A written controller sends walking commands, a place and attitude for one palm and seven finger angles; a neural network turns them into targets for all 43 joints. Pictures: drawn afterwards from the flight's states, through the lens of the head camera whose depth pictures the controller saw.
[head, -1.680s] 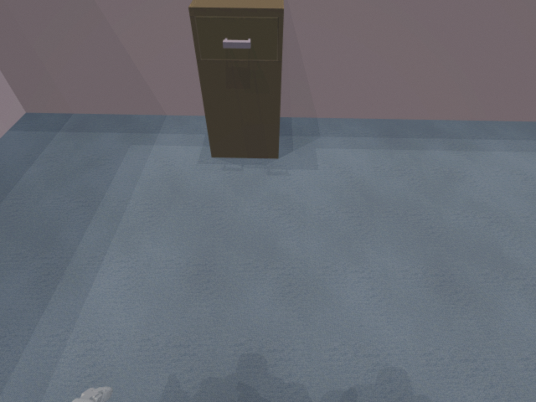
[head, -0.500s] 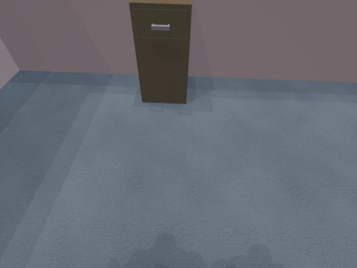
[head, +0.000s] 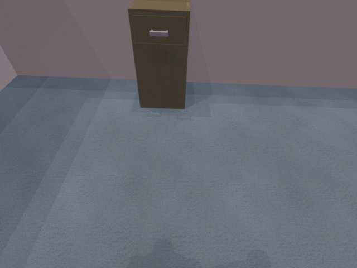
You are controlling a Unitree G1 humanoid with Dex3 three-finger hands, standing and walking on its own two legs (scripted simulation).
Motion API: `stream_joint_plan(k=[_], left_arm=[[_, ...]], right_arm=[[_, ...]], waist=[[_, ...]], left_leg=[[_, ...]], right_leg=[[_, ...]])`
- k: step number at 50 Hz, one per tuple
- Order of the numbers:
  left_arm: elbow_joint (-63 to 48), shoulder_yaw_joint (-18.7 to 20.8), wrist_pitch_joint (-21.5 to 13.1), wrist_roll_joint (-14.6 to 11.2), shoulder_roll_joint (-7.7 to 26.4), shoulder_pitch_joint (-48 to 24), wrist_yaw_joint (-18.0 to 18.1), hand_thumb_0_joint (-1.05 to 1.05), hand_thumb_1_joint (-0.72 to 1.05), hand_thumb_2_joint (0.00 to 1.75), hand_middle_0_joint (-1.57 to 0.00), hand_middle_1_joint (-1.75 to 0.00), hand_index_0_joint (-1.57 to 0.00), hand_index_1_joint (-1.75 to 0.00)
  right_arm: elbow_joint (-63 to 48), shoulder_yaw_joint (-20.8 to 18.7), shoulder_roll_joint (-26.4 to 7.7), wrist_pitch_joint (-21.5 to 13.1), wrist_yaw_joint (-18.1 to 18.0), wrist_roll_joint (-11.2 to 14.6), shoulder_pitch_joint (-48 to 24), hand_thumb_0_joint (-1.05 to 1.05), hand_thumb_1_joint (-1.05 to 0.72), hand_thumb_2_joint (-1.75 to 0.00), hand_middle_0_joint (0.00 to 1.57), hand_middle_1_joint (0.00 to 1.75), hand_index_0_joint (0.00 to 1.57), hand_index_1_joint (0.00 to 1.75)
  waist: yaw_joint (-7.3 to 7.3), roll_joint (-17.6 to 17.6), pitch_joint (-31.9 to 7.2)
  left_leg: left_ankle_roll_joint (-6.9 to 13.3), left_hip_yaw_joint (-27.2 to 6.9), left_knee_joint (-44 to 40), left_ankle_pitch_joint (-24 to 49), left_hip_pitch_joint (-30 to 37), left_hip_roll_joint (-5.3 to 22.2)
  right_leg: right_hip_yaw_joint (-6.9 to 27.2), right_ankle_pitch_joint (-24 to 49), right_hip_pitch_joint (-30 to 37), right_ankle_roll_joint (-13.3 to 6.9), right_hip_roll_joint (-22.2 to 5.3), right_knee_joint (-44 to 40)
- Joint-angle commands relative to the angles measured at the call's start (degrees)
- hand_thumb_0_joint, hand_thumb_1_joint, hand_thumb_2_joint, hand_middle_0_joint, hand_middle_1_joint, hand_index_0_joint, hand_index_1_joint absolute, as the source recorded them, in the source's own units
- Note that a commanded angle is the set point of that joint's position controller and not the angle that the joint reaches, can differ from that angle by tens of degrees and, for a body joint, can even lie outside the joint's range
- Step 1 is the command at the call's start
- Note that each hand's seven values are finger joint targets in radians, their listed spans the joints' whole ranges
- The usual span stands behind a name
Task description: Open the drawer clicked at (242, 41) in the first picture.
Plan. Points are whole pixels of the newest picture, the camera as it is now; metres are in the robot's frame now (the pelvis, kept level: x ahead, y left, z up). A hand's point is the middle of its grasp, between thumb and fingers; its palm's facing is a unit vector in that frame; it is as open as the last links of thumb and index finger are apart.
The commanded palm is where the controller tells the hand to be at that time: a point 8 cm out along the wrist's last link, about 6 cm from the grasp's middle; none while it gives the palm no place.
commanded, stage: walk to a spot facing it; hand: left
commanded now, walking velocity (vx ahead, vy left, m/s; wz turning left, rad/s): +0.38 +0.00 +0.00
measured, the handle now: (159, 32) +1.54 +0.22 -0.09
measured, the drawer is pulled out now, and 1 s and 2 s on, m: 0.00 0.00 0.00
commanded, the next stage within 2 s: take the last steps up to it in 1.50 s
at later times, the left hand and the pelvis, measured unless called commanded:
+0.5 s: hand (126, 227) +0.27 +0.17 -0.18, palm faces -0.09 -0.98 -0.17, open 7.4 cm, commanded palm none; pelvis +0.17 +0.00 -0.02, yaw -2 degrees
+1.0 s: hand (125, 205) +0.35 +0.20 -0.21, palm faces +0.10 -0.98 -0.15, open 7.3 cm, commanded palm none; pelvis +0.40 +0.02 -0.02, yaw +1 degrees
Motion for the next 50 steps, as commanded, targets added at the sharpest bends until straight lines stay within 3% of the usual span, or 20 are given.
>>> stream_joint_plan(k=[1,4,6,7,9,10,13,21,24,25,26,27,28,31,35,43,46,47,48,50], left_arm=[[-2.08,2.44,-0.17,0.29,8.09,5.07,-0.48,0.00,0.90,0.90,-0.20,-0.30,-0.20,-0.30],[-2.38,3.33,-1.16,-0.14,7.97,7.28,-0.31,0.00,0.90,0.90,-0.20,-0.30,-0.20,-0.30],[-3.12,3.40,-1.47,-0.14,6.39,5.93,-0.36,0.00,0.90,0.90,-0.20,-0.30,-0.20,-0.30],[-3.63,3.22,-1.46,-0.10,4.49,4.80,-0.48,0.00,0.90,0.90,-0.20,-0.30,-0.20,-0.30],[-6.53,2.30,-2.17,0.16,-0.55,-0.28,-0.66,0.00,0.90,0.90,-0.20,-0.30,-0.20,-0.30],[-8.32,2.56,-2.66,0.53,0.27,-3.71,-0.33,0.00,0.90,0.90,-0.20,-0.30,-0.20,-0.30],[-7.33,3.02,-3.49,0.24,-1.43,-3.45,-1.08,0.00,0.90,0.90,-0.20,-0.30,-0.20,-0.30],[-9.46,2.75,-2.55,-0.27,-6.16,-7.95,-2.55,0.00,0.90,0.90,-0.20,-0.30,-0.20,-0.30],[-7.33,3.65,-2.89,0.02,-4.58,-0.61,-1.98,0.00,0.90,0.90,-0.20,-0.30,-0.20,-0.30],[-5.16,4.24,-3.31,0.27,-2.97,6.60,-1.69,0.00,0.90,0.90,-0.20,-0.30,-0.20,-0.30],[-2.93,5.32,-4.05,0.77,0.46,14.40,-1.12,0.00,0.90,0.90,-0.20,-0.30,-0.20,-0.30],[-1.43,7.14,-4.62,1.10,6.83,21.64,-0.08,0.00,0.90,0.90,-0.20,-0.30,-0.20,-0.30],[-0.40,7.49,-4.41,-0.15,9.58,22.33,0.06,0.00,0.90,0.90,-0.20,-0.30,-0.20,-0.30],[-3.57,5.62,-4.24,-0.16,1.96,7.36,0.51,0.00,0.90,0.90,-0.20,-0.30,-0.20,-0.30],[-4.31,4.01,-4.62,0.64,-2.19,2.78,0.59,0.00,0.90,0.90,-0.20,-0.30,-0.20,-0.30],[-3.11,4.65,-4.69,0.68,0.84,7.59,0.00,0.00,0.90,0.90,-0.20,-0.30,-0.20,-0.30],[-3.03,4.75,-4.32,0.39,0.57,8.07,-0.03,0.00,0.90,0.90,-0.20,-0.30,-0.20,-0.30],[-3.71,4.44,-4.30,-0.01,-2.05,9.35,-0.37,0.00,0.90,0.90,-0.20,-0.30,-0.20,-0.30],[-5.66,3.77,-4.40,-0.36,-4.39,8.62,-0.80,0.00,0.90,0.90,-0.20,-0.30,-0.20,-0.30],[-6.11,4.34,-4.47,0.36,-2.44,3.85,-0.55,0.00,0.90,0.90,-0.20,-0.30,-0.20,-0.30]], right_arm=[[-3.25,-1.42,-4.81,-0.79,0.20,-0.06,1.90,0.00,-0.90,-0.90,0.20,0.30,0.20,0.30],[-3.93,-1.69,-2.68,-1.90,0.10,0.26,4.09,0.00,-0.90,-0.90,0.20,0.30,0.20,0.30],[-3.21,-1.95,-2.07,-2.53,0.08,0.48,7.79,0.00,-0.90,-0.90,0.20,0.30,0.20,0.30],[-2.16,-2.21,-2.25,-2.91,0.01,0.45,11.30,0.00,-0.90,-0.90,0.20,0.30,0.20,0.30],[1.52,-3.93,-7.21,-3.83,-0.79,-0.18,23.22,0.00,-0.90,-0.90,0.20,0.30,0.20,0.30],[2.27,-3.60,-5.74,-4.01,-1.36,-0.05,25.98,0.00,-0.90,-0.90,0.20,0.30,0.20,0.30],[1.64,-2.70,-1.52,-5.24,-2.04,0.15,24.08,0.00,-0.90,-0.90,0.20,0.30,0.20,0.30],[3.16,-2.91,1.01,-5.85,-2.26,0.18,22.93,0.00,-0.90,-0.90,0.20,0.30,0.20,0.30],[3.66,-3.37,-0.22,-5.67,-2.32,0.67,22.06,0.00,-0.90,-0.90,0.20,0.30,0.20,0.30],[3.53,-3.54,-0.59,-5.63,-2.21,0.87,21.27,0.00,-0.90,-0.90,0.20,0.30,0.20,0.30],[3.04,-3.50,0.67,-5.62,-1.67,1.15,21.73,0.00,-0.90,-0.90,0.20,0.30,0.20,0.30],[1.77,-2.85,4.40,-5.76,-1.14,1.78,24.23,0.00,-0.90,-0.90,0.20,0.30,0.20,0.30],[0.28,-2.88,4.98,-5.62,-1.33,1.77,22.26,0.00,-0.90,-0.90,0.20,0.30,0.20,0.30],[-1.55,-3.64,5.96,-4.63,-0.61,0.93,13.98,0.00,-0.90,-0.90,0.20,0.30,0.20,0.30],[-1.53,-3.52,8.75,-1.70,0.02,0.11,17.18,0.00,-0.90,-0.90,0.20,0.30,0.20,0.30],[-7.66,-3.96,6.70,-3.17,2.00,0.28,5.00,0.00,-0.90,-0.90,0.20,0.30,0.20,0.30],[-5.61,-4.83,3.15,-4.30,1.51,0.03,12.27,0.00,-0.90,-0.90,0.20,0.30,0.20,0.30],[-3.80,-6.07,-2.01,-4.81,0.86,-0.66,19.76,0.00,-0.90,-0.90,0.20,0.30,0.20,0.30],[-2.53,-7.20,-7.41,-4.84,0.24,-0.61,25.50,0.00,-0.90,-0.90,0.20,0.30,0.20,0.30],[-2.80,-5.71,-3.33,-4.50,-0.72,-0.08,20.45,0.00,-0.90,-0.90,0.20,0.30,0.20,0.30]], waist=[[0.96,-6.38,7.93],[0.24,-7.57,7.48],[-1.55,-4.56,7.78],[-3.08,-0.31,8.74],[-7.07,18.31,9.64],[-7.35,13.30,12.16],[-5.00,5.29,10.15],[-2.85,8.82,9.38],[1.18,7.26,5.43],[4.62,5.69,1.35],[7.53,1.92,-3.54],[9.48,-11.40,-11.58],[7.93,-12.75,-13.31],[2.50,-2.34,4.35],[-3.33,-4.74,6.98],[-0.64,-6.62,7.78],[-4.48,2.49,3.63],[-7.20,14.27,-0.71],[-8.05,25.45,-2.47],[-6.40,13.32,0.87]], left_leg=[[1.25,-0.97,2.40,-15.31,-11.47,1.42],[1.28,2.43,8.44,-7.84,-11.11,1.54],[1.81,2.04,4.10,-7.39,-4.76,2.44],[2.67,-0.97,-0.67,-7.93,-0.06,4.16],[10.26,-24.46,-13.74,-3.61,12.35,19.71],[12.65,-26.56,-13.52,7.18,14.37,21.95],[13.31,-17.91,-10.28,25.52,16.03,20.48],[8.41,-1.19,-13.49,26.43,7.35,12.14],[7.36,1.37,-3.36,42.11,6.98,12.52],[5.78,2.76,5.55,42.73,5.77,11.16],[3.80,3.11,17.57,33.82,-4.46,9.52],[1.63,5.69,38.64,0.96,-18.20,1.82],[2.30,0.73,53.17,-16.30,-22.96,0.24],[2.90,-1.49,53.42,-6.18,-25.04,8.31],[0.42,1.92,40.40,-3.24,-16.95,9.17],[-0.06,7.48,15.60,2.85,-13.29,6.62],[0.49,9.15,5.86,1.98,2.22,3.92],[3.73,-4.44,-1.35,-3.49,11.96,12.10],[8.91,-23.76,-10.60,-1.58,17.59,24.88],[10.48,-21.26,-11.78,0.39,12.50,24.35]], right_leg=[[13.02,-25.70,-3.65,-4.79,-8.72,-9.84],[16.31,-21.55,-2.64,-7.90,-12.65,-10.63],[11.58,-17.51,-7.51,-7.25,-10.13,-5.99],[7.28,-14.82,-12.03,-5.77,-6.93,-0.15],[-5.43,-16.11,-29.65,-1.36,1.90,27.17],[-0.84,-16.90,-35.50,-1.49,-0.95,33.98],[0.15,-12.42,-36.62,-1.15,-5.48,39.25],[-9.03,1.28,-20.21,-1.17,-2.88,16.81],[-9.71,3.77,-7.82,-3.26,-0.42,12.06],[-9.80,6.32,1.20,-3.75,0.33,8.46],[-4.88,6.99,16.14,-5.60,-3.49,7.91],[18.04,3.87,28.33,-11.39,-20.80,2.85],[32.21,1.47,24.94,-14.49,-28.73,-5.73],[19.21,-9.90,-0.20,-11.57,-24.16,-11.02],[2.16,-4.60,-15.18,-8.04,-17.75,-13.69],[-0.49,-5.01,-8.18,-7.89,-15.67,-11.71],[-4.36,1.85,-9.12,-5.92,-12.15,2.59],[-9.05,0.62,-15.53,-2.95,-6.47,19.75],[-10.26,-19.04,-27.34,-0.39,0.07,38.17],[-1.68,-12.62,-32.74,-1.47,-4.80,49.60]])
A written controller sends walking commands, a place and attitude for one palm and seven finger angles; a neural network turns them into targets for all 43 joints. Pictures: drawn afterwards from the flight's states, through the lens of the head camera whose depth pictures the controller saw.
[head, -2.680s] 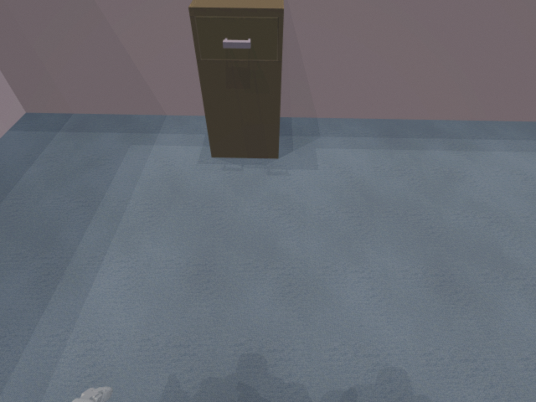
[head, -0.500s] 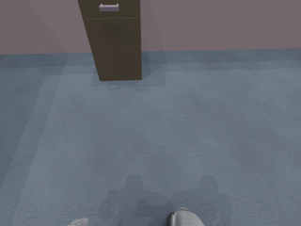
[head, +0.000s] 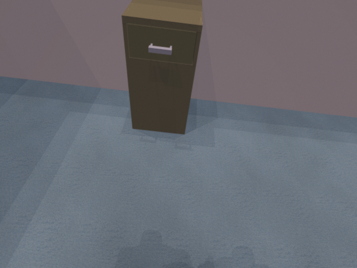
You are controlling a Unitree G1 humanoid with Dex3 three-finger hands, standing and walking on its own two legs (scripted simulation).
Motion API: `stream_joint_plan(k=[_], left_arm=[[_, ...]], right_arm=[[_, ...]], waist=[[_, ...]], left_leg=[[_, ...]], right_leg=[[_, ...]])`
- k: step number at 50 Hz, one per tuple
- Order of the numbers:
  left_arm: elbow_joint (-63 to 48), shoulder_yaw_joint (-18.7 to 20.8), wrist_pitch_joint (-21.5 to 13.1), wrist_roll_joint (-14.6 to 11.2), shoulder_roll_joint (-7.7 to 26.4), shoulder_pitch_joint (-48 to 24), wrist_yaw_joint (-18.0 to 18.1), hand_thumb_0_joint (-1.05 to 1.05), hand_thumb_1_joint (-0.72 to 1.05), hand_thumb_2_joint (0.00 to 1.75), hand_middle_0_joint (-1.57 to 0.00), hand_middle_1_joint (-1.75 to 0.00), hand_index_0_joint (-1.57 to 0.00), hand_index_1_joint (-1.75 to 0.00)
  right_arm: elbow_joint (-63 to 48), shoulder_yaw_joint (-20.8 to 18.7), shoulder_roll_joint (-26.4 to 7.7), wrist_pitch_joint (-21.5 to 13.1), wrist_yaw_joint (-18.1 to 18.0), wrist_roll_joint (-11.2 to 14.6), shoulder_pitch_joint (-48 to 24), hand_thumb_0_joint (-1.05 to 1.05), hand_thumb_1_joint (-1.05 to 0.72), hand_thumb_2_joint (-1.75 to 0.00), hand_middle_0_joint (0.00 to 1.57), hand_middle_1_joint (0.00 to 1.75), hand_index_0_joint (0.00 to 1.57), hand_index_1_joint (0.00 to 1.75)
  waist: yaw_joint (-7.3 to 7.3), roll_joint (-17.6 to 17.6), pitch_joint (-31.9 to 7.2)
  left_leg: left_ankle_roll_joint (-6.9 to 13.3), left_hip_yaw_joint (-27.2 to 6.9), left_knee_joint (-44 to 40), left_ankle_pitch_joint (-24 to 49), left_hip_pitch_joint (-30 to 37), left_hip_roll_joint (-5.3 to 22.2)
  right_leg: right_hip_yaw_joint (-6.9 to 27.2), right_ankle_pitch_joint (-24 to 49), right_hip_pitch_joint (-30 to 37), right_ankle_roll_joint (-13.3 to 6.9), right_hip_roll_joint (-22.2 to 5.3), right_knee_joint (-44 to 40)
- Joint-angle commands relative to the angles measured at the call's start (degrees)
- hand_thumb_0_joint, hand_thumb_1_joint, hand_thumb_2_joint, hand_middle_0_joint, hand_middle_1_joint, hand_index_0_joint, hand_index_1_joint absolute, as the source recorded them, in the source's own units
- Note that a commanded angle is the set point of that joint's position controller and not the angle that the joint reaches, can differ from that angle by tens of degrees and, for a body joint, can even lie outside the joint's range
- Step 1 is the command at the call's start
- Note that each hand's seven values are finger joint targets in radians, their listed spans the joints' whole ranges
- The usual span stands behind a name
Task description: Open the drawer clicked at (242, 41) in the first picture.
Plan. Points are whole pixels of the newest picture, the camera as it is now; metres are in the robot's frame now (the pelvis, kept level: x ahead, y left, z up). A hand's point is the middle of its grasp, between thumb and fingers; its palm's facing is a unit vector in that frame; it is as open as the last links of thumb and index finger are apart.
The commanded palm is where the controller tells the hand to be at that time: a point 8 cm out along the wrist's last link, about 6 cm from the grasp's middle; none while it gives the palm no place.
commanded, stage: walk to a spot facing it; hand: left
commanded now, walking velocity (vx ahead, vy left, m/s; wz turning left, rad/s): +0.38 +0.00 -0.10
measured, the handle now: (160, 48) +1.15 +0.18 -0.07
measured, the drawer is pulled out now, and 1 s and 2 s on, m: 0.00 0.00 0.00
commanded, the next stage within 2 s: take the last steps up to it in 0.50 s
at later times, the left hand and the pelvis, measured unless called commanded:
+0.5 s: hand (144, 198) +0.34 +0.12 -0.16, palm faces -0.10 -0.97 -0.23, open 7.4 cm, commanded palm none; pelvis +0.23 -0.06 -0.01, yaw -5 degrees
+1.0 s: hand (142, 200) +0.35 +0.13 -0.18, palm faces +0.10 -0.99 -0.13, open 7.4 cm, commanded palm none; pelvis +0.40 -0.03 +0.00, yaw +1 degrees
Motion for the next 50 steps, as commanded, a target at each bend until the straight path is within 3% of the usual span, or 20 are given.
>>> stream_joint_plan(k=[1,3,5,16,19,21,22,23,24,25,27,31,34,41,43,45,46,47,48,50], left_arm=[[-6.79,0.84,-2.13,-0.01,3.45,-6.93,-0.67,0.00,0.90,0.90,-0.20,-0.30,-0.20,-0.30],[-4.84,0.90,-1.24,0.46,1.57,-4.53,-1.03,0.00,0.90,0.90,-0.20,-0.30,-0.20,-0.30],[-4.22,0.84,-0.10,0.50,0.15,-2.17,-0.94,0.00,0.90,0.90,-0.20,-0.30,-0.20,-0.30],[-8.93,0.54,0.65,0.03,-0.52,-16.12,-1.74,0.00,0.90,0.90,-0.20,-0.30,-0.20,-0.30],[-8.74,0.86,0.07,0.08,0.36,-15.06,-1.68,0.00,0.90,0.90,-0.20,-0.30,-0.20,-0.30],[-5.70,1.43,-0.79,0.30,2.39,-5.40,-1.40,0.00,0.90,0.90,-0.20,-0.30,-0.20,-0.30],[-2.82,2.32,-1.60,0.76,5.02,4.03,-1.06,0.00,0.90,0.90,-0.20,-0.30,-0.20,-0.30],[-1.26,4.06,-2.36,1.13,11.76,10.18,-0.21,0.00,0.90,0.90,-0.20,-0.30,-0.20,-0.30],[-0.66,4.25,-2.33,-0.32,15.13,12.56,0.14,0.00,0.90,0.90,-0.20,-0.30,-0.20,-0.30],[-1.62,4.15,-1.92,-0.69,13.81,7.54,0.44,0.00,0.90,0.90,-0.20,-0.30,-0.20,-0.30],[-3.89,2.09,-2.16,-0.43,7.95,-1.33,0.74,0.00,0.90,0.90,-0.20,-0.30,-0.20,-0.30],[-4.27,0.09,-2.89,0.08,2.85,-6.15,1.26,0.00,0.90,0.90,-0.20,-0.30,-0.20,-0.30],[-4.11,0.17,-2.97,0.13,2.80,-4.97,1.13,0.00,0.90,0.90,-0.20,-0.30,-0.20,-0.30],[-2.20,0.76,-2.64,0.46,5.69,-0.53,0.89,0.00,0.90,0.90,-0.20,-0.30,-0.20,-0.30],[-2.20,1.15,-2.28,0.48,6.34,-0.76,0.88,0.00,0.90,0.90,-0.20,-0.30,-0.20,-0.30],[-2.02,1.26,-1.72,0.08,6.13,-1.11,0.77,0.00,0.90,0.90,-0.20,-0.30,-0.20,-0.30],[-2.65,0.95,-1.50,-0.07,4.14,-0.53,0.43,0.00,0.90,0.90,-0.20,-0.30,-0.20,-0.30],[-4.37,0.27,-1.52,-0.61,0.81,-1.32,-0.04,0.00,0.90,0.90,-0.20,-0.30,-0.20,-0.30],[-6.71,0.10,-1.69,0.02,1.68,-5.18,0.08,0.00,0.90,0.90,-0.20,-0.30,-0.20,-0.30],[-6.04,0.34,-1.46,0.14,1.31,-6.71,-0.21,0.00,0.90,0.90,-0.20,-0.30,-0.20,-0.30]], right_arm=[[3.09,-1.96,-9.50,0.17,-1.90,0.72,16.41,0.00,-0.90,-0.90,0.20,0.30,0.20,0.30],[2.71,-0.92,-6.30,-0.80,-2.09,0.68,12.63,0.00,-0.90,-0.90,0.20,0.30,0.20,0.30],[3.22,-0.93,-5.28,-1.23,-2.35,0.93,12.45,0.00,-0.90,-0.90,0.20,0.30,0.20,0.30],[7.73,-1.23,-5.89,-0.72,-2.24,0.69,18.61,0.00,-0.90,-0.90,0.20,0.30,0.20,0.30],[8.48,-1.40,-6.85,-0.35,-2.31,0.39,18.14,0.00,-0.90,-0.90,0.20,0.30,0.20,0.30],[8.68,-1.52,-7.91,-0.05,-2.24,0.64,17.11,0.00,-0.90,-0.90,0.20,0.30,0.20,0.30],[8.38,-1.38,-7.68,-0.12,-1.96,1.00,16.38,0.00,-0.90,-0.90,0.20,0.30,0.20,0.30],[7.30,-0.84,-3.94,-0.31,-1.43,1.80,19.48,0.00,-0.90,-0.90,0.20,0.30,0.20,0.30],[5.39,-0.37,-3.40,-0.07,-1.51,2.00,18.33,0.00,-0.90,-0.90,0.20,0.30,0.20,0.30],[5.63,-0.86,-3.85,0.40,-1.79,2.14,16.32,0.00,-0.90,-0.90,0.20,0.30,0.20,0.30],[5.30,-0.83,-2.17,1.07,-1.54,1.65,11.70,0.00,-0.90,-0.90,0.20,0.30,0.20,0.30],[7.16,-0.48,0.49,3.60,-1.42,0.95,16.41,0.00,-0.90,-0.90,0.20,0.30,0.20,0.30],[5.64,-0.40,0.77,4.21,-0.87,0.81,13.74,0.00,-0.90,-0.90,0.20,0.30,0.20,0.30],[0.49,-0.55,-1.21,2.81,0.63,0.92,2.24,0.00,-0.90,-0.90,0.20,0.30,0.20,0.30],[0.13,-0.66,-2.02,2.43,0.67,0.87,2.83,0.00,-0.90,-0.90,0.20,0.30,0.20,0.30],[1.80,-0.98,-3.48,1.84,0.42,0.58,8.45,0.00,-0.90,-0.90,0.20,0.30,0.20,0.30],[3.26,-1.75,-7.39,1.46,-0.06,0.31,14.80,0.00,-0.90,-0.90,0.20,0.30,0.20,0.30],[4.43,-3.14,-13.08,1.24,-0.78,-0.17,20.73,0.00,-0.90,-0.90,0.20,0.30,0.20,0.30],[5.03,-2.96,-13.41,1.82,-1.43,0.29,22.62,0.00,-0.90,-0.90,0.20,0.30,0.20,0.30],[3.41,-1.91,-9.54,1.40,-2.08,0.81,15.60,0.00,-0.90,-0.90,0.20,0.30,0.20,0.30]], waist=[[-5.82,10.16,2.20],[-2.79,7.10,3.49],[-1.35,7.63,1.82],[-3.87,9.08,8.70],[-2.78,8.76,7.64],[1.86,4.60,2.11],[6.15,1.38,-3.27],[7.21,-13.47,-11.49],[5.91,-16.45,-14.26],[4.84,-9.31,-10.49],[1.60,-3.44,-1.06],[-3.94,-2.38,1.77],[-3.48,-3.84,2.69],[0.05,-4.30,5.27],[-0.67,-3.10,5.55],[-3.39,1.50,3.13],[-5.71,10.62,0.24],[-7.40,24.11,-1.61],[-7.92,19.51,-0.53],[-5.70,13.15,1.51]], left_leg=[[7.15,-27.20,-25.32,2.76,20.99,18.74],[3.92,-16.82,-26.39,9.25,15.97,14.67],[3.84,-10.64,-26.66,12.64,15.66,12.63],[5.20,-2.40,-28.81,15.50,20.24,12.35],[4.50,-1.01,-24.30,21.26,21.30,13.46],[2.86,1.30,-11.03,32.02,19.63,11.68],[0.91,3.09,1.91,29.49,14.06,8.49],[-1.67,4.96,21.24,4.52,-0.86,1.81],[-2.36,-2.23,35.38,-17.85,-8.81,-3.49],[-1.39,-7.68,40.32,-15.31,-10.18,-0.45],[-1.47,-9.54,39.15,-6.35,-10.40,3.31],[-3.22,-8.28,29.17,-1.50,-4.78,3.68],[-4.13,-6.21,20.79,1.33,-5.42,3.33],[-3.22,-3.20,2.19,0.82,-4.79,2.21],[-2.49,-2.34,-1.77,-0.24,-0.50,1.43],[-2.10,-0.02,-8.95,2.38,11.77,-1.07],[0.40,-7.90,-13.51,0.14,20.16,3.00],[6.09,-26.56,-21.99,-0.23,26.33,15.60],[10.13,-31.56,-25.16,-0.03,26.56,19.26],[9.21,-26.09,-26.43,-2.67,19.73,16.29]], right_leg=[[5.91,5.22,-31.05,-1.13,-2.71,27.29],[6.60,11.65,-26.68,-0.12,-4.09,25.09],[6.21,14.14,-25.14,0.66,-3.95,23.13],[0.61,19.80,-25.10,0.33,-3.34,-5.23],[-0.36,17.40,-18.72,-1.61,-1.46,-10.08],[-2.44,17.77,-4.62,-2.96,1.93,-14.68],[-0.38,20.02,8.58,-3.95,1.19,-16.77],[19.83,22.44,23.10,-8.26,-14.33,-20.79],[35.17,30.04,25.15,-12.56,-22.91,-28.48],[31.43,23.03,19.76,-13.41,-22.99,-30.23],[21.33,23.39,4.16,-8.92,-19.29,-31.69],[5.44,30.57,-6.62,-6.10,-14.34,-33.96],[2.33,28.42,-6.54,-6.61,-13.31,-35.25],[4.29,19.61,0.31,-7.64,-15.92,-34.98],[4.12,17.38,-0.16,-7.36,-16.18,-33.03],[-0.10,16.95,-4.18,-5.00,-12.23,-24.45],[-3.84,14.19,-9.67,-2.81,-7.19,-11.97],[-7.66,-0.47,-20.48,0.14,0.30,5.05],[-1.30,-6.60,-26.47,-0.63,0.76,15.95],[3.21,0.57,-27.72,-1.16,-3.11,22.27]])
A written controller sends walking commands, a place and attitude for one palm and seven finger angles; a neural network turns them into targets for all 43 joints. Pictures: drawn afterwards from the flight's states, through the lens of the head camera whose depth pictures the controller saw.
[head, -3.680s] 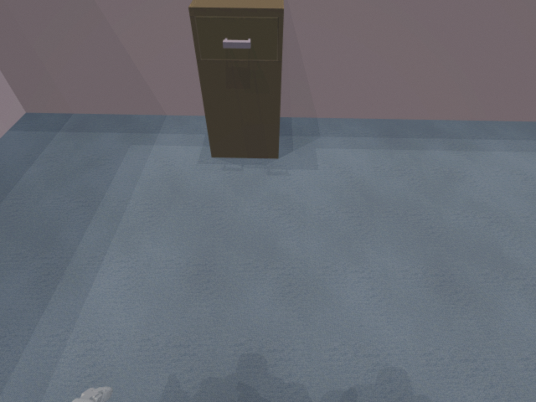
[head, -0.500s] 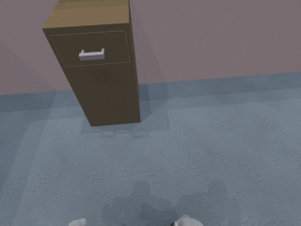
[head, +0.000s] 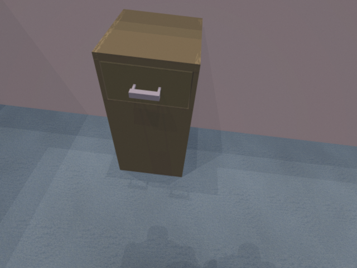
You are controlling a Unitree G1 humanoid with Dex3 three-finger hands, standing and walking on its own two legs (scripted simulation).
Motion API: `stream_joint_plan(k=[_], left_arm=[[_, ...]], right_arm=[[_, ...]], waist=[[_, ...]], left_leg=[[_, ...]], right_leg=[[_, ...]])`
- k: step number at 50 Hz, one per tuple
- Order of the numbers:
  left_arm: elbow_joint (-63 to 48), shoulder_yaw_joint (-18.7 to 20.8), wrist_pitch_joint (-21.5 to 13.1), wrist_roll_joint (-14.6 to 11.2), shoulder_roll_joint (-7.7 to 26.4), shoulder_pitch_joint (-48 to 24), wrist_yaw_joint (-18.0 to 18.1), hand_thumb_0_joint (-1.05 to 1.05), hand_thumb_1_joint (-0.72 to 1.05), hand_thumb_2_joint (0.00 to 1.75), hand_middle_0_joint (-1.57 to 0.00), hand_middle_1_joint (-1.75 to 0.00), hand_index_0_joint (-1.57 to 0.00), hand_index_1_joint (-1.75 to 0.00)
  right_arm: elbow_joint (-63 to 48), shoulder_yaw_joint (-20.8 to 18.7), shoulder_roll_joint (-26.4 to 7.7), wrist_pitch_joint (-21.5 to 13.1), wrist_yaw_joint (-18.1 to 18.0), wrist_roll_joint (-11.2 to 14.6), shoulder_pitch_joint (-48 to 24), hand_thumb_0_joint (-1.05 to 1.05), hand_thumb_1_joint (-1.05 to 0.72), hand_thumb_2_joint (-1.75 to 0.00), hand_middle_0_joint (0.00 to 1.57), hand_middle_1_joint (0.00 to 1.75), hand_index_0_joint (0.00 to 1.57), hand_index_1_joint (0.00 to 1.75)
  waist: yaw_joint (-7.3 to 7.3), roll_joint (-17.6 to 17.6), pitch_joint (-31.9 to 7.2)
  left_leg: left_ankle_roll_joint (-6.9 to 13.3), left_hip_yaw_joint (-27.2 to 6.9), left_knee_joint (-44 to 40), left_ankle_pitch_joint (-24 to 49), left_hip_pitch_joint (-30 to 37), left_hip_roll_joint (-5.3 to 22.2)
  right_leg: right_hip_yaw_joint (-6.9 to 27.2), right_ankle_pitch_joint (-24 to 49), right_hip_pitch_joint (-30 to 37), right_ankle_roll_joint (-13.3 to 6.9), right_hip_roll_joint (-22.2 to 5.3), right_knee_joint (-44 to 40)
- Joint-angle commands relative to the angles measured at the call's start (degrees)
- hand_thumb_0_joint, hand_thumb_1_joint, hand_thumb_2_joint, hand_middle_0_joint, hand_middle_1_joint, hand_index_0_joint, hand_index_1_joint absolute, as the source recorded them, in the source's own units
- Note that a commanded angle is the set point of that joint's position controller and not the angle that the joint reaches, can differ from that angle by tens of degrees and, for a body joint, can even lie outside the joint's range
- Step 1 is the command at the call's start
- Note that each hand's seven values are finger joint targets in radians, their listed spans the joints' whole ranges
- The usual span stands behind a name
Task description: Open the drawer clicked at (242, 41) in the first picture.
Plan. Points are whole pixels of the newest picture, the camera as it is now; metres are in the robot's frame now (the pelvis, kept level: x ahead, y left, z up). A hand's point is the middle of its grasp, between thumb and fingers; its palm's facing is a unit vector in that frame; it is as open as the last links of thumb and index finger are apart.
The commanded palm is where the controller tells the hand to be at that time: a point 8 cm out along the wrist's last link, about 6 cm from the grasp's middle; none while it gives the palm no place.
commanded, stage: take the last steps up to it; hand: left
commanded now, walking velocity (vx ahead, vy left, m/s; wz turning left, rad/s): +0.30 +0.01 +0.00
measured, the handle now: (145, 91) +0.75 +0.19 -0.07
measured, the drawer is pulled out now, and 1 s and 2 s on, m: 0.00 0.00 0.00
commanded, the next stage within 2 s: come to a stop and stand still in 0.46 s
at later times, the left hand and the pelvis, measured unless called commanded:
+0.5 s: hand (135, 225) +0.25 +0.13 -0.15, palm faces +0.04 -0.98 -0.22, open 7.3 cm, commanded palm none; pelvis +0.16 -0.04 +0.00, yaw +0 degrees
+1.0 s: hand (124, 231) +0.24 +0.17 -0.17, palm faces +0.04 -0.98 -0.22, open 7.4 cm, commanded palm none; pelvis +0.22 -0.02 +0.01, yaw -2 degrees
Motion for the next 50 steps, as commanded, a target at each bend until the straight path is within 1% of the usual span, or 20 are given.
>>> stream_joint_plan(k=[1,5,15,18,19,20,21,22,23,26,28,30,34,37,38,39,40,42,44,50], left_arm=[[-6.89,1.04,-2.02,0.08,4.18,-6.55,-0.67,0.00,0.90,0.90,-0.20,-0.30,-0.20,-0.30],[-5.33,0.88,-0.63,0.25,1.69,-2.30,-0.63,0.00,0.90,0.90,-0.20,-0.30,-0.20,-0.30],[-9.08,0.88,-0.36,0.11,1.75,-11.63,-0.71,0.00,0.90,0.90,-0.20,-0.30,-0.20,-0.30],[-7.32,1.40,-1.16,0.28,2.92,-6.05,-0.62,0.00,0.90,0.90,-0.20,-0.30,-0.20,-0.30],[-5.69,1.96,-1.77,0.43,5.39,-0.77,-0.35,0.00,0.90,0.90,-0.20,-0.30,-0.20,-0.30],[-3.87,2.99,-2.51,0.77,10.26,5.78,0.19,0.00,0.90,0.90,-0.20,-0.30,-0.20,-0.30],[-3.72,3.42,-2.39,-0.23,14.03,9.73,0.49,0.00,0.90,0.90,-0.20,-0.30,-0.20,-0.30],[-4.26,3.35,-2.18,-0.56,12.66,6.75,0.87,0.00,0.90,0.90,-0.20,-0.30,-0.20,-0.30],[-5.03,3.00,-2.24,-0.52,10.50,2.05,1.03,0.00,0.90,0.90,-0.20,-0.30,-0.20,-0.30],[-6.68,1.62,-2.65,-0.36,5.50,-4.05,1.40,0.00,0.90,0.90,-0.20,-0.30,-0.20,-0.30],[-6.99,1.40,-2.97,0.07,4.25,-4.34,1.49,0.00,0.90,0.90,-0.20,-0.30,-0.20,-0.30],[-6.68,0.77,-2.55,-0.01,4.51,-4.74,1.47,0.00,0.90,0.90,-0.20,-0.30,-0.20,-0.30],[-6.07,1.17,-0.94,-0.25,7.27,-4.38,2.05,0.00,0.90,0.90,-0.20,-0.30,-0.20,-0.30],[-5.98,1.40,0.50,-0.42,8.25,-5.16,2.42,0.00,0.90,0.90,-0.20,-0.30,-0.20,-0.30],[-6.29,1.39,0.94,-0.51,8.04,-5.06,2.47,0.00,0.90,0.90,-0.20,-0.30,-0.20,-0.30],[-6.76,1.08,1.33,-0.70,6.25,-3.52,2.57,0.00,0.90,0.90,-0.20,-0.30,-0.20,-0.30],[-7.07,0.62,1.68,-0.83,4.78,-2.28,2.81,0.00,0.90,0.90,-0.20,-0.30,-0.20,-0.30],[-6.75,0.23,2.35,-0.92,3.86,-1.83,2.80,0.00,0.90,0.90,-0.20,-0.30,-0.20,-0.30],[-6.30,0.62,3.07,-0.89,4.94,-2.63,2.60,0.00,0.90,0.90,-0.20,-0.30,-0.20,-0.30],[-8.02,1.06,3.25,-0.73,4.39,-4.01,1.83,0.00,0.90,0.90,-0.20,-0.30,-0.20,-0.30]], right_arm=[[1.15,-1.42,-7.78,-0.36,-1.70,0.86,11.38,0.00,-0.90,-0.90,0.20,0.30,0.20,0.30],[1.36,-1.07,-6.16,-1.55,-2.06,0.89,9.61,0.00,-0.90,-0.90,0.20,0.30,0.20,0.30],[4.88,-1.48,-6.72,-0.56,-1.70,0.47,13.36,0.00,-0.90,-0.90,0.20,0.30,0.20,0.30],[5.38,-1.20,-6.10,-0.19,-1.75,0.61,12.82,0.00,-0.90,-0.90,0.20,0.30,0.20,0.30],[5.39,-0.98,-4.97,-0.37,-1.58,1.03,12.88,0.00,-0.90,-0.90,0.20,0.30,0.20,0.30],[4.25,-0.58,-2.47,-0.67,-1.14,1.48,13.27,0.00,-0.90,-0.90,0.20,0.30,0.20,0.30],[2.51,-0.44,-2.79,-0.16,-0.99,1.57,13.23,0.00,-0.90,-0.90,0.20,0.30,0.20,0.30],[2.81,-0.91,-3.94,0.42,-1.12,1.18,11.42,0.00,-0.90,-0.90,0.20,0.30,0.20,0.30],[2.71,-1.02,-2.82,0.49,-0.90,1.05,9.04,0.00,-0.90,-0.90,0.20,0.30,0.20,0.30],[3.53,-0.80,-0.87,1.32,-0.64,0.84,10.60,0.00,-0.90,-0.90,0.20,0.30,0.20,0.30],[3.84,-0.49,0.52,1.91,-0.65,0.67,11.68,0.00,-0.90,-0.90,0.20,0.30,0.20,0.30],[3.92,0.22,1.22,2.38,-1.02,1.06,10.65,0.00,-0.90,-0.90,0.20,0.30,0.20,0.30],[2.39,0.59,-0.64,3.11,-1.42,1.69,6.70,0.00,-0.90,-0.90,0.20,0.30,0.20,0.30],[1.72,-0.32,-3.25,3.83,-1.74,1.56,6.36,0.00,-0.90,-0.90,0.20,0.30,0.20,0.30],[1.65,-0.60,-4.73,3.63,-1.74,1.44,7.20,0.00,-0.90,-0.90,0.20,0.30,0.20,0.30],[1.19,-0.95,-7.29,3.29,-1.95,1.21,7.15,0.00,-0.90,-0.90,0.20,0.30,0.20,0.30],[0.62,-1.26,-9.83,3.38,-2.21,1.18,7.19,0.00,-0.90,-0.90,0.20,0.30,0.20,0.30],[-0.08,-1.35,-10.28,3.60,-2.59,1.04,4.79,0.00,-0.90,-0.90,0.20,0.30,0.20,0.30],[-1.00,-1.00,-9.33,3.77,-3.35,1.03,1.40,0.00,-0.90,-0.90,0.20,0.30,0.20,0.30],[-2.40,-2.47,-11.30,4.51,-3.26,0.73,-0.08,0.00,-0.90,-0.90,0.20,0.30,0.20,0.30]], waist=[[-4.63,9.46,1.65],[-1.64,5.99,-0.48],[-2.98,7.18,5.60],[-0.15,4.58,3.31],[2.33,0.65,0.50],[4.24,-11.06,-3.86],[4.15,-15.89,-5.47],[3.70,-10.50,-2.99],[2.54,-9.10,0.55],[-1.81,-1.31,1.80],[-2.88,-2.45,1.21],[-2.70,-3.38,0.49],[-1.10,-6.18,-2.10],[-2.25,-6.01,-0.90],[-2.43,-3.04,-1.50],[-1.91,3.88,-2.73],[-1.63,8.90,-3.28],[-1.21,15.24,-2.19],[-1.20,16.88,-1.92],[-2.34,9.48,-8.52]], left_leg=[[7.65,-23.43,-24.19,-1.92,13.83,16.95],[7.05,-13.38,-24.51,9.54,12.85,13.12],[7.33,-10.47,-23.39,7.32,11.29,12.71],[4.21,-7.18,-13.98,8.57,8.81,9.51],[2.21,-4.34,-4.96,8.44,4.49,6.47],[-0.52,0.47,9.67,-2.32,-6.07,0.62],[-1.39,-1.13,23.81,-20.65,-12.11,-2.89],[-0.88,-7.04,30.18,-18.63,-12.62,-0.46],[-0.85,-8.20,32.40,-13.37,-14.13,1.23],[-2.12,-8.63,27.89,-5.43,-9.38,3.41],[-3.29,-6.84,20.49,-4.91,-6.19,2.92],[-4.44,-6.00,12.64,-4.09,-3.41,1.62],[-5.09,-5.16,2.26,-1.64,-0.25,-0.71],[-4.88,-5.21,-6.37,7.87,6.79,-0.69],[-4.20,-6.42,-9.07,19.45,10.26,1.22],[-1.90,-10.91,-9.46,35.95,14.26,7.18],[1.77,-14.94,-11.42,44.32,13.67,12.57],[6.83,-18.29,-17.05,43.62,9.83,15.92],[8.55,-17.15,-17.02,41.04,7.97,15.73],[8.59,-15.87,-14.31,33.82,15.61,15.05]], right_leg=[[6.99,4.25,-24.77,-0.87,-2.35,20.08],[6.37,10.40,-19.81,0.72,-2.67,12.71],[2.91,13.16,-13.41,0.59,0.00,-9.94],[0.70,17.93,-1.31,-0.36,2.95,-19.06],[4.45,19.17,7.93,-1.58,0.68,-21.55],[20.31,22.20,18.32,-6.09,-11.28,-25.06],[32.86,21.52,19.33,-11.73,-20.37,-34.03],[31.99,13.44,13.35,-12.84,-19.71,-36.64],[29.27,11.67,8.39,-11.94,-17.76,-37.74],[15.79,22.21,0.28,-9.42,-13.04,-37.57],[9.82,31.19,-1.03,-8.93,-11.18,-36.50],[7.61,42.72,-0.09,-8.78,-9.83,-34.43],[7.18,54.26,5.18,-8.18,-8.71,-28.58],[7.48,46.51,0.51,-6.26,-8.07,-24.25],[6.47,41.31,-1.01,-4.40,-6.14,-21.26],[4.67,31.11,-4.26,-1.92,-2.60,-18.01],[2.85,16.90,-4.30,-0.06,0.87,-15.13],[4.39,-4.73,-5.28,0.45,3.49,-2.47],[8.49,-5.46,-6.65,0.21,2.70,5.44],[8.48,-2.40,-9.88,1.08,3.68,3.71]])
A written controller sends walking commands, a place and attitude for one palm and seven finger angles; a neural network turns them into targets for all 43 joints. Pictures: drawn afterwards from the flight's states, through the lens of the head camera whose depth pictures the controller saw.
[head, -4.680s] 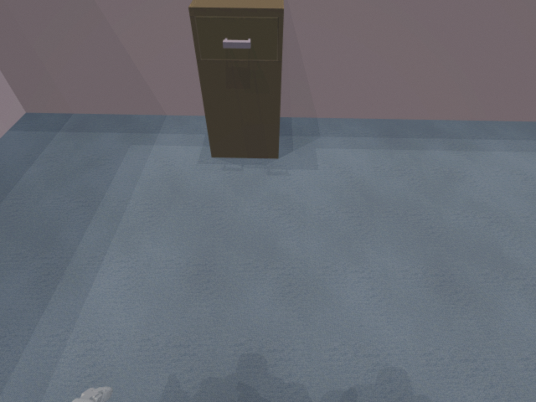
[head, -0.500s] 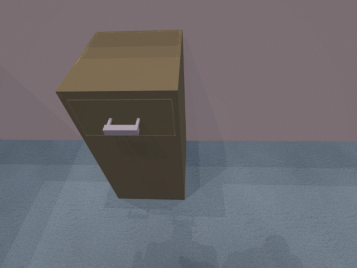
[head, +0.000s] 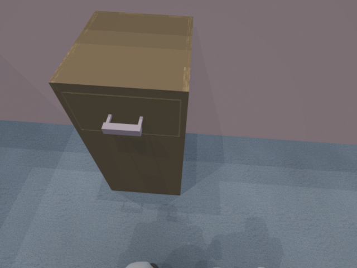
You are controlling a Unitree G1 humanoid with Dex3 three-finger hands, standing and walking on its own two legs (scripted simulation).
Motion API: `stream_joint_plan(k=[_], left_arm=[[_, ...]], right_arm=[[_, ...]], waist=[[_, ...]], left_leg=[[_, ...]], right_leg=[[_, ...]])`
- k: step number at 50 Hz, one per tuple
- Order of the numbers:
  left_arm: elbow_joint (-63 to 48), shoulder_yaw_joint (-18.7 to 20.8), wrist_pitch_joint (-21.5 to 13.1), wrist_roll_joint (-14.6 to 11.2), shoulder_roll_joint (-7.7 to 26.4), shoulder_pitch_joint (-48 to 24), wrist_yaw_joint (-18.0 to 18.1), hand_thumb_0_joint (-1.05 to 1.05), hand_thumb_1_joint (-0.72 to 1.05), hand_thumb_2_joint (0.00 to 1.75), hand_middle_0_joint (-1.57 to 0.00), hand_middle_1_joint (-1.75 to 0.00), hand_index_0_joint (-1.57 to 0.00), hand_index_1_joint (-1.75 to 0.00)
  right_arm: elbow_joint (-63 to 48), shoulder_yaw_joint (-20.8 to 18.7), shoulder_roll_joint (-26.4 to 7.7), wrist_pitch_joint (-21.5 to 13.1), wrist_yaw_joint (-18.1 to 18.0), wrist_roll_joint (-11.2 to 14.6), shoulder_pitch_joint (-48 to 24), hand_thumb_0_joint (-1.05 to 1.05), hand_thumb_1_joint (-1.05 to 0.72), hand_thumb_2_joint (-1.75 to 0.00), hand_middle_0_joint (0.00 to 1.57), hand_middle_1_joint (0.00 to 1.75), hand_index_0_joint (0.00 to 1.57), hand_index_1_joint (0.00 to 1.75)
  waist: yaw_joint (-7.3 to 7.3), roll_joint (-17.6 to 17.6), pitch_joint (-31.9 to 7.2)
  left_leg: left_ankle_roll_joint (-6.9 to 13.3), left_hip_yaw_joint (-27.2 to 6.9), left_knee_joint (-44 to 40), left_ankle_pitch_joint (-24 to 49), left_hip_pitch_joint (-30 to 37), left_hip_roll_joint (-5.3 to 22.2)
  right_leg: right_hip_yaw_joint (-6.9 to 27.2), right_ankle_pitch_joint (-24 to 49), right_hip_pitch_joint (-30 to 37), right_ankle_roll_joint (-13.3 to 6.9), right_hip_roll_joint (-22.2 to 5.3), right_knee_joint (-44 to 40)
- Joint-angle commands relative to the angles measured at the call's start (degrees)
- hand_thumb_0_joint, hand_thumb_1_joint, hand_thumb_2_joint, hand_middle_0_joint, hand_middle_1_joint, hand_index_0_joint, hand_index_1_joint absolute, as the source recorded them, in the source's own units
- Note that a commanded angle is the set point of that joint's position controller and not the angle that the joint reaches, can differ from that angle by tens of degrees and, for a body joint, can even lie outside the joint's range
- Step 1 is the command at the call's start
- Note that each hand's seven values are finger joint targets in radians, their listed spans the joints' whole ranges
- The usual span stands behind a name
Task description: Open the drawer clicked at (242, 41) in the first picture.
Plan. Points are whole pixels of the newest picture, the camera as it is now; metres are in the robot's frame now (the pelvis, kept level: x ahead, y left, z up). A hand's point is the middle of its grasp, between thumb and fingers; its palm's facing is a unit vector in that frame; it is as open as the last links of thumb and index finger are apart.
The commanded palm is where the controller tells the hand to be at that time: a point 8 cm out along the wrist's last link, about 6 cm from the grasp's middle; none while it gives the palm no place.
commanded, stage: come to a stop and stand still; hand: left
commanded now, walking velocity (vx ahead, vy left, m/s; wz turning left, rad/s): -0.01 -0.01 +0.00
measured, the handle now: (123, 123) +0.52 +0.23 -0.08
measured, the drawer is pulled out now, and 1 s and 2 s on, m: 0.00 0.00 0.00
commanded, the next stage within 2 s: look again from close up in 0.98 s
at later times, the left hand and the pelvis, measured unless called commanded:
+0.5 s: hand out of the picture +0.00 +0.13 -0.17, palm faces +0.07 -0.97 -0.22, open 7.3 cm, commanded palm none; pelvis -0.04 -0.06 +0.00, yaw +1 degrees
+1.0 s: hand out of the picture -0.08 +0.12 -0.17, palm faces +0.06 -0.98 -0.16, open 7.4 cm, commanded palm none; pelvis -0.05 -0.04 +0.01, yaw +0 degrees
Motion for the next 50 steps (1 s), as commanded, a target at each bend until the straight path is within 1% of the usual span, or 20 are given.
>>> stream_joint_plan(k=[1,4,5,6,7,8,9,10,12,14,16,18,19,20,21,23,25,32,39,50], left_arm=[[-3.12,0.93,-0.42,0.16,3.36,3.95,-0.33,0.00,0.90,0.90,-0.20,-0.30,-0.20,-0.30],[-2.43,0.86,-0.71,0.10,2.72,6.84,-0.32,0.00,0.90,0.90,-0.20,-0.30,-0.20,-0.30],[-1.83,0.93,-0.90,0.38,3.29,8.81,-0.29,0.00,0.90,0.90,-0.20,-0.30,-0.20,-0.30],[-2.00,1.02,-1.26,0.91,5.59,8.37,-0.14,0.00,0.90,0.90,-0.20,-0.30,-0.20,-0.30],[-2.77,1.34,-1.58,1.18,9.37,6.17,-0.03,0.00,0.90,0.90,-0.20,-0.30,-0.20,-0.30],[-4.38,1.30,-1.48,0.97,11.05,2.85,-0.05,0.00,0.90,0.90,-0.20,-0.30,-0.20,-0.30],[-5.12,1.09,-1.58,1.09,10.20,0.71,0.02,0.00,0.90,0.90,-0.20,-0.30,-0.20,-0.30],[-5.10,1.19,-1.78,1.11,9.29,-1.09,0.17,0.00,0.90,0.90,-0.20,-0.30,-0.20,-0.30],[-4.66,0.59,-2.25,0.75,7.21,-1.99,0.06,0.00,0.90,0.90,-0.20,-0.30,-0.20,-0.30],[-4.06,0.56,-2.73,0.60,7.30,-0.06,-0.13,0.00,0.90,0.90,-0.20,-0.30,-0.20,-0.30],[-2.75,0.62,-2.93,0.45,7.21,2.26,-0.11,0.00,0.90,0.90,-0.20,-0.30,-0.20,-0.30],[-1.68,0.47,-3.12,0.11,7.42,3.26,-0.04,0.00,0.90,0.90,-0.20,-0.30,-0.20,-0.30],[-0.93,0.38,-3.24,-0.23,6.97,3.14,0.05,0.00,0.90,0.90,-0.20,-0.30,-0.20,-0.30],[-0.42,0.13,-3.32,-0.61,5.98,3.66,0.00,0.00,0.90,0.90,-0.20,-0.30,-0.20,-0.30],[-0.25,-0.12,-3.27,-0.82,5.01,3.87,-0.11,0.00,0.90,0.90,-0.20,-0.30,-0.20,-0.30],[0.15,-0.24,-3.24,-0.70,4.63,3.24,-0.02,0.00,0.90,0.90,-0.20,-0.30,-0.20,-0.30],[1.44,-0.19,-3.11,-0.82,5.67,2.26,-0.18,0.00,0.90,0.90,-0.20,-0.30,-0.20,-0.30],[3.03,-0.81,-2.57,-0.50,4.87,3.18,-0.46,0.00,0.90,0.90,-0.20,-0.30,-0.20,-0.30],[3.65,-1.00,-3.13,-0.44,3.63,5.21,-0.35,0.00,0.90,0.90,-0.20,-0.30,-0.20,-0.30],[4.89,-1.48,-3.52,-0.42,2.00,8.32,-0.17,0.00,0.90,0.90,-0.20,-0.30,-0.20,-0.30]], right_arm=[[-1.63,-3.54,-11.76,-0.37,-0.49,0.16,5.83,0.00,-0.90,-0.90,0.20,0.30,0.20,0.30],[-1.49,-3.56,-11.14,-0.22,0.22,0.22,4.41,0.00,-0.90,-0.90,0.20,0.30,0.20,0.30],[-1.63,-3.57,-10.64,-0.07,0.47,0.51,4.23,0.00,-0.90,-0.90,0.20,0.30,0.20,0.30],[-1.50,-3.30,-8.30,0.03,0.83,0.93,5.00,0.00,-0.90,-0.90,0.20,0.30,0.20,0.30],[-2.49,-2.59,-4.81,0.33,1.16,1.24,4.85,0.00,-0.90,-0.90,0.20,0.30,0.20,0.30],[-3.41,-2.46,-4.93,0.79,1.54,0.98,2.41,0.00,-0.90,-0.90,0.20,0.30,0.20,0.30],[-3.23,-2.63,-5.28,1.13,1.71,0.69,1.56,0.00,-0.90,-0.90,0.20,0.30,0.20,0.30],[-2.46,-2.61,-5.12,1.24,1.61,0.55,1.97,0.00,-0.90,-0.90,0.20,0.30,0.20,0.30],[0.13,-2.21,-4.61,0.76,1.40,0.70,5.79,0.00,-0.90,-0.90,0.20,0.30,0.20,0.30],[1.19,-1.81,-4.24,0.16,1.26,0.97,7.25,0.00,-0.90,-0.90,0.20,0.30,0.20,0.30],[1.68,-1.46,-3.62,-0.23,0.97,1.09,7.38,0.00,-0.90,-0.90,0.20,0.30,0.20,0.30],[2.67,-0.82,-3.56,-0.79,0.53,1.02,8.98,0.00,-0.90,-0.90,0.20,0.30,0.20,0.30],[3.67,-0.59,-3.60,-1.17,0.32,0.94,10.53,0.00,-0.90,-0.90,0.20,0.30,0.20,0.30],[4.55,-0.33,-4.50,-1.81,0.15,0.87,11.71,0.00,-0.90,-0.90,0.20,0.30,0.20,0.30],[5.09,-0.33,-5.37,-2.19,-0.10,0.76,11.59,0.00,-0.90,-0.90,0.20,0.30,0.20,0.30],[5.82,0.01,-6.10,-1.94,-0.52,0.57,11.76,0.00,-0.90,-0.90,0.20,0.30,0.20,0.30],[6.78,0.41,-5.14,-2.00,-0.56,0.66,11.96,0.00,-0.90,-0.90,0.20,0.30,0.20,0.30],[7.10,0.84,-4.52,-1.35,-0.25,0.49,13.40,0.00,-0.90,-0.90,0.20,0.30,0.20,0.30],[7.10,0.95,-4.12,-1.98,-0.27,0.54,15.33,0.00,-0.90,-0.90,0.20,0.30,0.20,0.30],[7.58,1.37,-3.33,-2.66,-0.50,0.81,16.30,0.00,-0.90,-0.90,0.20,0.30,0.20,0.30]], waist=[[-2.70,8.11,-12.30],[-1.18,8.81,-11.63],[-0.25,5.98,-10.96],[-0.62,-0.87,-8.42],[-1.48,-12.36,-5.14],[-0.90,-13.94,-2.40],[-0.96,-11.49,-1.70],[-1.73,-12.90,0.07],[-2.97,-9.19,-0.26],[-2.38,-6.70,-2.55],[-1.39,-5.67,-3.92],[-1.39,-4.34,-5.73],[-1.82,-3.57,-6.67],[-1.66,-0.24,-8.18],[-0.88,2.36,-7.98],[-0.89,1.20,-6.81],[-1.06,5.20,-6.81],[-1.30,0.93,1.33],[-1.66,-0.21,-1.30],[-1.35,1.50,-0.91]], left_leg=[[10.07,-12.85,-7.01,26.59,13.22,15.95],[7.36,-11.74,-7.18,12.83,7.30,13.56],[5.17,-10.06,-4.96,5.90,3.50,11.31],[2.10,-7.61,-1.13,-1.39,-0.09,6.64],[-1.40,-2.98,4.72,-11.23,-4.31,0.85],[-1.86,-3.91,11.63,-16.47,-2.48,-0.51],[-1.34,-6.42,17.21,-17.45,-2.12,-0.06],[-0.90,-7.67,19.81,-16.27,-3.21,0.13],[-1.01,-7.06,20.99,-13.01,-2.56,0.08],[-1.50,-6.17,17.35,-13.22,-2.26,-0.29],[-2.00,-5.52,11.18,-13.12,-1.11,-0.17],[-2.25,-5.58,1.62,-9.56,2.43,-0.01],[-2.05,-6.28,-3.95,-3.44,6.32,0.48],[-1.27,-8.54,-6.60,7.18,10.35,2.34],[-0.48,-10.16,-5.50,14.16,11.65,4.53],[-0.79,-8.41,-4.63,10.38,10.64,5.02],[-1.10,-8.18,-5.99,10.58,9.77,4.38],[-0.89,-7.92,-9.94,-4.06,6.09,2.94],[-0.58,-7.92,-9.99,-1.65,7.83,2.98],[-0.23,-8.42,-10.40,1.05,7.57,3.33]], right_leg=[[0.92,0.34,-1.63,0.46,-0.77,-3.15],[-0.36,8.73,6.41,-0.03,-0.47,-17.55],[-0.73,15.75,10.95,0.05,-0.51,-25.63],[4.14,18.29,11.50,-0.76,-3.27,-33.08],[15.48,15.99,7.59,-4.11,-12.78,-38.38],[18.07,12.85,-0.94,-8.31,-17.67,-42.20],[16.87,12.65,-3.38,-9.78,-16.97,-42.61],[15.33,15.87,-3.61,-9.52,-14.84,-41.42],[10.24,25.22,-0.05,-9.13,-11.95,-38.23],[7.66,33.33,5.66,-9.11,-10.88,-35.44],[7.47,37.32,10.01,-9.32,-10.94,-34.16],[7.93,40.37,13.03,-8.57,-10.49,-31.94],[7.63,40.48,12.64,-7.26,-9.87,-30.71],[6.38,39.36,11.84,-5.26,-7.64,-29.53],[4.89,36.32,11.07,-3.58,-5.46,-29.71],[5.32,32.57,10.68,-2.40,-4.87,-32.57],[4.39,34.29,13.48,-2.60,-5.27,-31.87],[6.21,14.55,8.43,-2.53,-4.34,-38.27],[5.85,16.98,8.72,-2.58,-4.36,-37.63],[4.70,21.72,9.10,-2.61,-4.33,-35.70]])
